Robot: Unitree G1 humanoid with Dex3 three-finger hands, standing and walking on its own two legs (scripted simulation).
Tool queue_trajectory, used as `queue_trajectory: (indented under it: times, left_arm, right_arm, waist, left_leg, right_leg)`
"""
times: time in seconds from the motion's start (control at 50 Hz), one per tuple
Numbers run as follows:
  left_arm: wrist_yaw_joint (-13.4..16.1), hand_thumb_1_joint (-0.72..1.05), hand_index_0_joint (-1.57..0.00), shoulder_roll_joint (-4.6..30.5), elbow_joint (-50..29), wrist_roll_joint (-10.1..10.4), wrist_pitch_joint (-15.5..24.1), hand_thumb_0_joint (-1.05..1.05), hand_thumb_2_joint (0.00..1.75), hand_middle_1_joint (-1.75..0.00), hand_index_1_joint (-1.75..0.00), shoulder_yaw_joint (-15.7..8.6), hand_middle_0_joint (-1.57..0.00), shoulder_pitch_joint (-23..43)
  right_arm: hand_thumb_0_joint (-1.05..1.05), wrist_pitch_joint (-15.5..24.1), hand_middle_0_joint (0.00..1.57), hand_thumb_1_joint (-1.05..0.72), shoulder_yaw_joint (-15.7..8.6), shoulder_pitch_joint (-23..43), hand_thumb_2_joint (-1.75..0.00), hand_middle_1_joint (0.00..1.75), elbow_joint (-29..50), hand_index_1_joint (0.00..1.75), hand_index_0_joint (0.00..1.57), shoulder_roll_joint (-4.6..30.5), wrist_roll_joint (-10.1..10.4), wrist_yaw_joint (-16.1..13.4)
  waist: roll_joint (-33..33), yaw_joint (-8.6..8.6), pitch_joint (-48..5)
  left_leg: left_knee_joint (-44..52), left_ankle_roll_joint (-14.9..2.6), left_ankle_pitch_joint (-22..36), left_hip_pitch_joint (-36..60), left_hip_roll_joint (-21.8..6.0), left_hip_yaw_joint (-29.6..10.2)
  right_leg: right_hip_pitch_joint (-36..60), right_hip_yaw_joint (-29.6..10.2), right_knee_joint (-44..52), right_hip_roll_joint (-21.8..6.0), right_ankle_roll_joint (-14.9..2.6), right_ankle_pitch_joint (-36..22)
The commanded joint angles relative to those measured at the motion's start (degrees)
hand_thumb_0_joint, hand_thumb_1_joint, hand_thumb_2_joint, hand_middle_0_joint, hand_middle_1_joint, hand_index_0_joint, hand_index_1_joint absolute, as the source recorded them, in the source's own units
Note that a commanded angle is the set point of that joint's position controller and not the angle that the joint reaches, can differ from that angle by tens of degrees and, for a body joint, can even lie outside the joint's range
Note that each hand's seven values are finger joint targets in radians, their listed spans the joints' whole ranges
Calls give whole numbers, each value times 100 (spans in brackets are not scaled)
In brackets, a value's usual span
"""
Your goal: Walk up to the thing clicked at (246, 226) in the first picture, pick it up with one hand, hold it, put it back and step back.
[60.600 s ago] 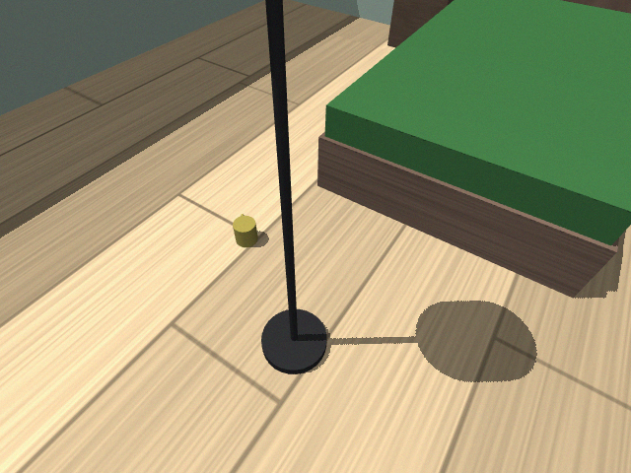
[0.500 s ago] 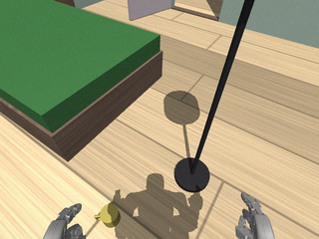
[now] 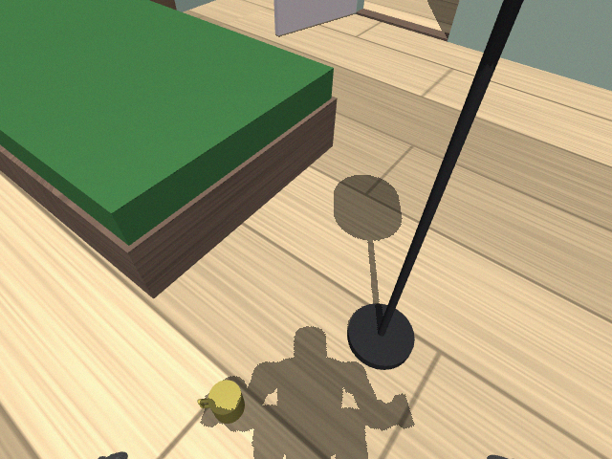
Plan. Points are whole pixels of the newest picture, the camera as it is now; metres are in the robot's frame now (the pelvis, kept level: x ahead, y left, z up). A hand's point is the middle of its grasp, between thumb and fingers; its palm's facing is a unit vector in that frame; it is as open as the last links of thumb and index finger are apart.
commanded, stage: stand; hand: left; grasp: from above
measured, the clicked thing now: (221, 402) +0.39 +0.25 -0.70
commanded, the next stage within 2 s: none
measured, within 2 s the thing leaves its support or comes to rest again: neither
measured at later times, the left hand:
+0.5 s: hand out of the picture +0.04 +0.23 -0.14, palm faces +0.05 -0.95 -0.32, open 7.4 cm
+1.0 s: hand out of the picture +0.04 +0.23 -0.13, palm faces +0.03 -0.94 -0.33, open 7.4 cm
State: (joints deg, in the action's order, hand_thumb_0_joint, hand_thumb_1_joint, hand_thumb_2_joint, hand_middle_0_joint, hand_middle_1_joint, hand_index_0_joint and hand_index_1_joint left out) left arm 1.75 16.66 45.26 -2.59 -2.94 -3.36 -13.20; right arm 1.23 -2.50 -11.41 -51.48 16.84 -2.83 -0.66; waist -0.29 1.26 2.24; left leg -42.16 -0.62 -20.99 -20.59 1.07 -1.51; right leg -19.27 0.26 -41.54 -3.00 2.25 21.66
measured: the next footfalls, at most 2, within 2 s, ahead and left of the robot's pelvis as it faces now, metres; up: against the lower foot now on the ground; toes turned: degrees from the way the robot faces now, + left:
none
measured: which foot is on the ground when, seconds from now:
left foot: down 0.00-1.00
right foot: down 0.00-1.00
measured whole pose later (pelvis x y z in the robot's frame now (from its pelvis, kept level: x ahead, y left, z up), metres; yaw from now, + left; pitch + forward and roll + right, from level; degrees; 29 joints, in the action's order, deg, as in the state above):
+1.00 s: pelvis -0.01 -0.01 +0.03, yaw +0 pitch -4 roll +0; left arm 0.5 17.2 65.7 -1.2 -0.1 -1.9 -8.3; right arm -0.1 -1.0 -8.7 -65.1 17.6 -0.9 -0.4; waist 0.8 0.3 3.9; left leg -21.0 0.8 -9.8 -6.9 -0.2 -2.5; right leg -5.7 1.5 -20.8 -1.9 1.2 10.7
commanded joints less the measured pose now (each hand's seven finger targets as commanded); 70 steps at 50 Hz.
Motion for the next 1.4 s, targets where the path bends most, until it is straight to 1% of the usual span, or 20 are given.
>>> queue_trajectory:
  times: [0.0, 0.16, 0.18, 0.22, 0.4, 0.42, 0.44, 0.46, 0.52, 0.56, 0.62, 0.76, 0.8, 0.86, 1.02, 1.06, 1.12, 1.24, 1.36, 1.38]
  left_arm:
    - [77, 90, -20, 814, -77, 41, 299, 0, 90, -30, -30, -206, -20, 289]
    - [75, 90, -20, 925, 776, 80, 354, 0, 90, -30, -30, -145, -20, 300]
    - [79, 90, -20, 926, 866, 86, 350, 0, 90, -30, -30, -132, -20, 322]
    - [85, 90, -20, 951, 996, 85, 362, 0, 90, -30, -30, -123, -20, 385]
    - [54, 90, -20, 1015, 1400, 72, 377, 0, 90, -30, -30, -77, -20, 458]
    - [47, 90, -20, 1009, 1424, 79, 368, 0, 90, -30, -30, -72, -20, 498]
    - [45, 90, -20, 997, 1462, 70, 377, 0, 90, -30, -30, -63, -20, 421]
    - [38, 90, -20, 1016, 1492, 63, 373, 0, 90, -30, -30, -63, -20, 413]
    - [32, 90, -20, 1099, 1521, 70, 370, 0, 90, -30, -30, -74, -20, 535]
    - [25, 90, -20, 1099, 1532, 81, 386, 0, 90, -30, -30, -59, -20, 540]
    - [15, 90, -20, 1094, 1595, 83, 388, 0, 90, -30, -30, -45, -20, 541]
    - [-4, 90, -20, 1154, 1632, 117, 405, 0, 90, -30, -30, -34, -20, 621]
    - [-12, 90, -20, 1193, 1669, 127, 398, 0, 90, -30, -30, -35, -20, 623]
    - [-13, 90, -20, 1196, 1670, 123, 413, 0, 90, -30, -30, -29, -20, 644]
    - [-33, 90, -20, 1219, 1698, 159, 416, 0, 90, -30, -30, -25, -20, 714]
    - [-31, 90, -20, 1228, 1697, 150, 426, 0, 90, -30, -30, -27, -20, 757]
    - [-34, 90, -20, 1238, 1708, 159, 417, 0, 90, -30, -30, -17, -20, 772]
    - [-41, 90, -20, 1289, 1677, 164, 433, 0, 90, -30, -30, -27, -20, 874]
    - [-53, 90, -20, 1296, 1695, 171, 426, 0, 90, -30, -30, -26, -20, 907]
    - [-60, 90, -20, 1312, 1708, 177, 423, 0, 90, -30, -30, -23, -20, 898]
  right_arm:
    - [0, 158, 20, -90, -252, 323, -90, 30, 303, 30, 20, 924, 4, -104]
    - [0, 67, 20, -90, -208, 274, -90, 30, -279, 30, 20, 939, 100, -156]
    - [0, 53, 20, -90, -209, 289, -90, 30, -335, 30, 20, 975, 106, -161]
    - [0, 37, 20, -90, -201, 324, -90, 30, -430, 30, 20, 955, 121, -153]
    - [0, -5, 20, -90, -170, 399, -90, 30, -722, 30, 20, 979, 140, -112]
    - [0, -21, 20, -90, -164, 371, -90, 30, -751, 30, 20, 997, 130, -109]
    - [0, -22, 20, -90, -170, 476, -90, 30, -755, 30, 20, 1018, 130, -99]
    - [0, -30, 20, -90, -175, 493, -90, 30, -759, 30, 20, 1037, 138, -94]
    - [0, -33, 20, -90, -160, 467, -90, 30, -805, 30, 20, 1017, 134, -87]
    - [0, -13, 20, -90, -155, 490, -90, 30, -829, 30, 20, 1044, 143, -77]
    - [0, -22, 20, -90, -138, 517, -90, 30, -873, 30, 20, 1063, 138, -76]
    - [0, 6, 20, -90, -114, 486, -90, 30, -942, 30, 20, 1134, 158, -70]
    - [0, -12, 20, -90, -90, 439, -90, 30, -978, 30, 20, 1113, 156, -66]
    - [0, -5, 20, -90, -85, 531, -90, 30, -955, 30, 20, 1155, 168, -60]
    - [0, 21, 20, -90, -48, 508, -90, 30, -1018, 30, 20, 1207, 172, -66]
    - [0, 21, 20, -90, -37, 533, -90, 30, -1022, 30, 20, 1198, 178, -69]
    - [0, 10, 20, -90, -38, 526, -90, 30, -1048, 30, 20, 1249, 175, -67]
    - [0, 32, 20, -90, -26, 566, -90, 30, -1047, 30, 20, 1247, 177, -60]
    - [0, 33, 20, -90, -14, 626, -90, 30, -1054, 30, 20, 1282, 182, -61]
    - [0, 24, 20, -90, -5, 614, -90, 30, -1079, 30, 20, 1247, 188, -54]
  waist:
    - [237, 14, -425]
    - [53, -44, -203]
    - [112, -67, -115]
    - [53, -58, -118]
    - [59, -69, 102]
    - [195, -80, 233]
    - [160, -16, 175]
    - [157, -35, 226]
    - [110, -59, 249]
    - [91, -47, 90]
    - [132, -34, 221]
    - [109, -64, -32]
    - [15, -71, 191]
    - [-32, -59, 20]
    - [54, -81, -56]
    - [-6, -86, -127]
    - [36, -101, -23]
    - [84, -107, -220]
    - [105, -97, -201]
    - [-6, -88, -93]
  left_leg:
    - [1376, -295, 1022, 477, -498, -752]
    - [1793, -165, 1514, 945, -529, -656]
    - [1930, -150, 1294, 934, -545, -677]
    - [2001, -142, 1384, 978, -543, -659]
    - [2411, -76, 1034, 1068, -571, -668]
    - [2516, -77, 669, 860, -573, -696]
    - [2502, -92, 737, 945, -571, -693]
    - [2532, -89, 598, 932, -570, -701]
    - [2556, -72, 624, 924, -588, -679]
    - [2556, -74, 835, 998, -595, -670]
    - [2591, -68, 655, 895, -612, -681]
    - [2543, -66, 1127, 1185, -646, -618]
    - [2626, -59, 805, 1026, -630, -630]
    - [2549, -76, 1197, 1190, -655, -597]
    - [2580, -65, 1404, 1284, -702, -557]
    - [2522, -51, 1747, 1361, -716, -526]
    - [2604, -46, 1419, 1205, -698, -537]
    - [2578, -36, 1816, 1329, -740, -502]
    - [2633, -31, 1770, 1342, -754, -503]
    - [2671, -19, 1624, 1251, -739, -511]
  right_leg:
    - [425, -249, 985, -139, -355, -847]
    - [956, -320, 1751, -310, -340, -1311]
    - [952, -307, 1847, -291, -310, -1162]
    - [1109, -299, 1966, -324, -314, -1171]
    - [1185, -281, 2347, -331, -256, -896]
    - [1197, -244, 2342, -285, -235, -745]
    - [1239, -256, 2375, -312, -241, -768]
    - [1146, -240, 2397, -287, -232, -649]
    - [1159, -297, 2439, -327, -257, -570]
    - [1272, -312, 2458, -358, -265, -760]
    - [1223, -278, 2482, -314, -248, -612]
    - [1288, -340, 2507, -383, -287, -948]
    - [1181, -319, 2544, -336, -273, -667]
    - [1256, -341, 2545, -385, -286, -951]
    - [1328, -364, 2544, -396, -284, -1207]
    - [1392, -348, 2532, -412, -284, -1448]
    - [1368, -346, 2605, -386, -269, -1184]
    - [1486, -355, 2539, -425, -288, -1540]
    - [1464, -327, 2541, -418, -290, -1508]
    - [1417, -306, 2582, -398, -289, -1345]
